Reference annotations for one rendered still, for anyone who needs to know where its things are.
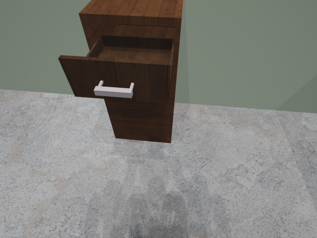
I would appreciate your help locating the drawer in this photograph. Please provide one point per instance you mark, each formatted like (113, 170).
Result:
(119, 61)

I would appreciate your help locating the cabinet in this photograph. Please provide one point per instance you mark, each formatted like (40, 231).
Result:
(134, 120)

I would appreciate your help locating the handle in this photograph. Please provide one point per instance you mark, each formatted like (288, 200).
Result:
(113, 91)

